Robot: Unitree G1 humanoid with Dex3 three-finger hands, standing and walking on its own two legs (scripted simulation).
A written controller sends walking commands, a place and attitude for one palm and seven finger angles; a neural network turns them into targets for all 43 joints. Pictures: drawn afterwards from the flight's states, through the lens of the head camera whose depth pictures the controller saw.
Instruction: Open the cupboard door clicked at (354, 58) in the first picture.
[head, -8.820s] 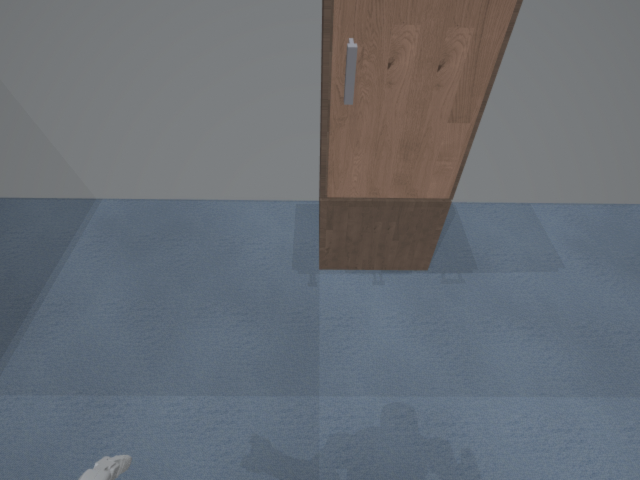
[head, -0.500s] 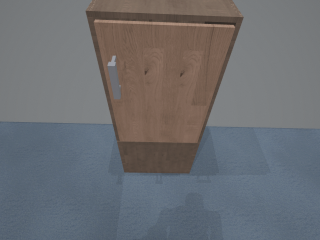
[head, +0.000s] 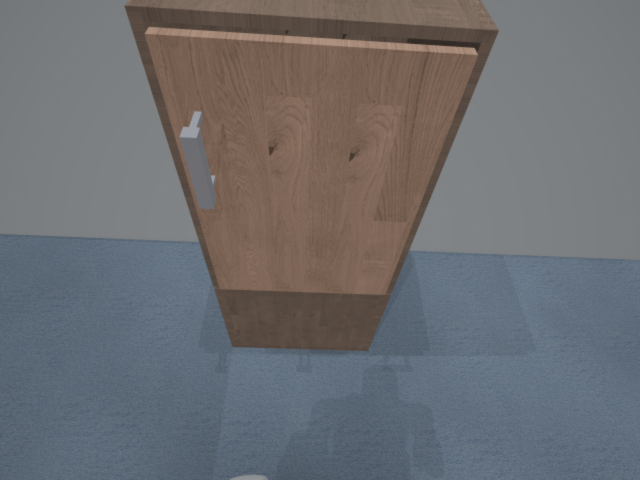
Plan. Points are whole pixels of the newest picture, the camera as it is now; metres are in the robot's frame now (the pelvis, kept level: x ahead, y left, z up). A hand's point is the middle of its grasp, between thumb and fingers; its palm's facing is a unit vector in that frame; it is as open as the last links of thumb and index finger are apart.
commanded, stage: come to a stop and stand still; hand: left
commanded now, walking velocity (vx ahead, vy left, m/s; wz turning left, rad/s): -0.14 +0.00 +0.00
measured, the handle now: (202, 161) +0.51 +0.23 +0.08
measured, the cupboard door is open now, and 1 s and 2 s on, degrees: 0 0 0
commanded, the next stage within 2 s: look again from close up in 1.46 s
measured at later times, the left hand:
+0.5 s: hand out of the picture +0.05 +0.16 -0.15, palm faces +0.05 -0.97 -0.25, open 7.4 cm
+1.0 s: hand out of the picture +0.01 +0.13 -0.16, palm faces +0.04 -0.98 -0.19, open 7.4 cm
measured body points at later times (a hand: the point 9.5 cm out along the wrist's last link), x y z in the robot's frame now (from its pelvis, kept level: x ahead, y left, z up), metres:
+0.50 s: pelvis -0.02 -0.03 +0.00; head -0.04 -0.04 +0.45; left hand +0.05 +0.21 -0.13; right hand +0.04 -0.26 -0.15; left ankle +0.02 +0.07 -0.72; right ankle -0.02 -0.14 -0.72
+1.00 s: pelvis +0.01 -0.04 +0.01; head +0.03 -0.04 +0.46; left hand +0.01 +0.18 -0.15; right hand +0.01 -0.26 -0.14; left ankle +0.02 +0.07 -0.72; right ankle -0.02 -0.14 -0.72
